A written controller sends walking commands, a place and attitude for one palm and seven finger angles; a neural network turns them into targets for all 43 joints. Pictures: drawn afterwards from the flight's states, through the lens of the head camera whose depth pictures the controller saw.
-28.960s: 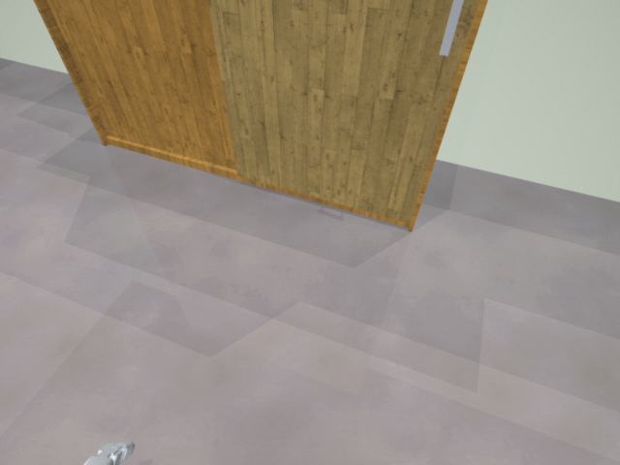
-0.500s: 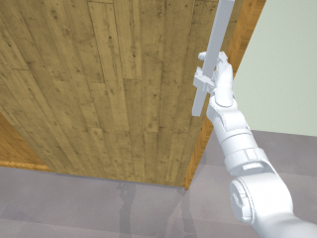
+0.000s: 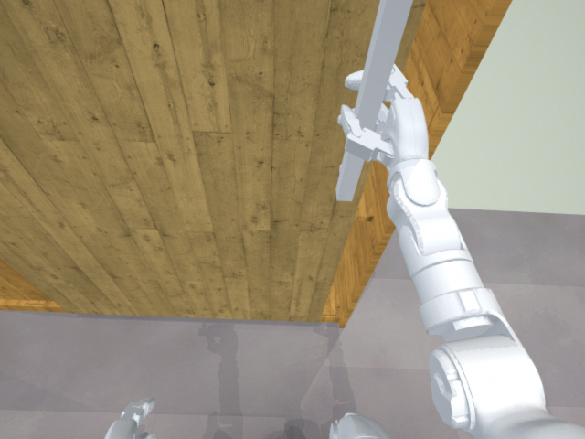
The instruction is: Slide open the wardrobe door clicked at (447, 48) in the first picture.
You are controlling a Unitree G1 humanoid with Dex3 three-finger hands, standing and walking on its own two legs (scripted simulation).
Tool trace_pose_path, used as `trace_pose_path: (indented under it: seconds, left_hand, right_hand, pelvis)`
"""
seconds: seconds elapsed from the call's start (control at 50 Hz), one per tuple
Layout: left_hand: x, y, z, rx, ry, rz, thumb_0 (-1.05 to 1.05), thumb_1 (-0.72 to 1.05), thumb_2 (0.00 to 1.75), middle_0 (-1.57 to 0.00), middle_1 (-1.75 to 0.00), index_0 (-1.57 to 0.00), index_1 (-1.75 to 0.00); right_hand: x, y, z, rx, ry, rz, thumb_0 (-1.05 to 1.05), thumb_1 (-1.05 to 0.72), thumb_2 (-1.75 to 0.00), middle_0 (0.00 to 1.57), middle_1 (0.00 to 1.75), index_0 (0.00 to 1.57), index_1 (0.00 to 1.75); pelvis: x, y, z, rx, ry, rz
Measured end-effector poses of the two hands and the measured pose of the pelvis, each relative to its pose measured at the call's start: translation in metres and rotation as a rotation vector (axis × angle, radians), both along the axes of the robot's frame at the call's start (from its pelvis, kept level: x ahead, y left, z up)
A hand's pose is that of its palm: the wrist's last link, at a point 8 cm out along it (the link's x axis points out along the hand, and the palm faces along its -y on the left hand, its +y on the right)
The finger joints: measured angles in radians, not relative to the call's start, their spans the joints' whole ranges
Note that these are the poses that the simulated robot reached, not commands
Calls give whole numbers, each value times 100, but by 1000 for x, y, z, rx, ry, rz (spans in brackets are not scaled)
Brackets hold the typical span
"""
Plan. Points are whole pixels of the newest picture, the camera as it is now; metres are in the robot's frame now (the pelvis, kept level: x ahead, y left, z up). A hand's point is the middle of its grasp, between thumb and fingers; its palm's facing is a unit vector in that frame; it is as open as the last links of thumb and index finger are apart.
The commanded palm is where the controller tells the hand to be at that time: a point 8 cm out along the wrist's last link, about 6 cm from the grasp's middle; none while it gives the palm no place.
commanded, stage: step sideways, sliding the door along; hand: right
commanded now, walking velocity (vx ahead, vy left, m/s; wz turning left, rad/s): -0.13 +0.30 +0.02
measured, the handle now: (364, 100) +0.50 -0.05 +0.19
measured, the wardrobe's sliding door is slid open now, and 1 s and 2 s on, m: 0.07 0.23 0.67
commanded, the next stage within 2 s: none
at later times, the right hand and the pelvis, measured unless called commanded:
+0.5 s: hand (318, 129) +0.45 +0.00 +0.18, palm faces +0.16 +0.98 -0.10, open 6.3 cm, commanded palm +0.43 +0.02 +0.17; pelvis +0.04 +0.16 -0.02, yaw -7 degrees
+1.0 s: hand (215, 122) +0.45 +0.13 +0.18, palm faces +0.26 +0.96 -0.09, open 6.5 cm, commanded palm +0.42 +0.15 +0.18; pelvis +0.06 +0.30 +0.00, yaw -7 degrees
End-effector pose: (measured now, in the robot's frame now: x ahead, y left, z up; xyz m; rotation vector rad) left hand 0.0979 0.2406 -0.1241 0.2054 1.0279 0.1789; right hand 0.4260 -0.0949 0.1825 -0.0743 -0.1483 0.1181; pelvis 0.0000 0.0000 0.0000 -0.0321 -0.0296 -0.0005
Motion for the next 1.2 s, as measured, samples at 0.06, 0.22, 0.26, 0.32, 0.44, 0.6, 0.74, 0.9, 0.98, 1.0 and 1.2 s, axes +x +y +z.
trace_pose_path:
  seconds: [0.06, 0.22, 0.26, 0.32, 0.44, 0.6, 0.74, 0.9, 0.98, 1.0, 1.2]
  left_hand:
    - [37, 7, 9, 32, -53, -51, 2, 90, 90, -20, -30, -20, -30]
    - [117, 13, 27, -8, -214, -110, 1, 91, 90, -20, -30, -20, -30]
    - [126, 14, 31, -22, -211, -144, 1, 91, 90, -20, -30, -20, -30]
    - [136, 19, 32, -55, -201, -190, 1, 90, 90, -20, -30, -20, -30]
    - [159, 47, 17, -146, -215, -289, 1, 90, 90, -20, -30, -20, -30]
    - [179, 120, 12, -72, -230, -240, 2, 90, 90, -20, -30, -20, -30]
    - [176, 166, 32, -73, -182, -294, 2, 91, 90, -20, -30, -19, -30]
    - [198, 207, 11, -185, -242, -292, 2, 90, 90, -20, -30, -20, -30]
    - [204, 226, 17, -175, -258, -264, 2, 91, 90, -20, -30, -20, -30]
    - [205, 231, 20, -166, -262, -261, 2, 91, 90, -20, -30, -20, -30]
    - [198, 270, 42, -106, -227, -304, 2, 91, 90, -20, -30, -19, -30]
  right_hand:
    - [3, 2, -2, 0, -43, 20, -8, -60, -81, 44, 139, 31, 138]
    - [7, 11, -7, 39, -121, 41, -9, -60, -83, 45, 140, 30, 137]
    - [6, 14, -7, 38, -114, 25, -8, -61, -83, 45, 140, 29, 137]
    - [4, 20, -6, 38, -107, -16, -7, -63, -84, 45, 140, 28, 138]
    - [0, 39, -8, 17, -130, -172, -4, -70, -86, 45, 141, 22, 139]
    - [-7, 66, -7, -14, -133, -287, -4, -72, -83, 45, 141, 18, 140]
    - [-8, 96, -8, 5, -145, -275, -3, -72, -81, 45, 141, 20, 135]
    - [-10, 146, -7, -38, -151, -361, -4, -70, -84, 45, 141, 19, 133]
    - [-12, 174, -7, -19, -131, -366, -4, -71, -83, 45, 141, 20, 132]
    - [-12, 182, -7, -13, -130, -360, -4, -71, -83, 45, 141, 20, 133]
    - [-12, 255, -9, 52, -153, -171, -1, -74, -79, 43, 141, 17, 128]
  pelvis:
    - [7, 5, 1, -13, 3, -14]
    - [11, 30, -7, 32, -29, 1]
    - [12, 43, -4, 55, -27, -4]
    - [17, 68, -1, 80, -26, -14]
    - [37, 136, -17, 72, -32, -64]
    - [44, 173, -15, 76, -9, -143]
    - [48, 218, -3, 71, -16, -107]
    - [63, 281, -15, 73, -44, -103]
    - [64, 298, -5, 27, -5, -113]
    - [63, 301, -2, 19, 4, -115]
    - [60, 333, 1, 60, -6, -95]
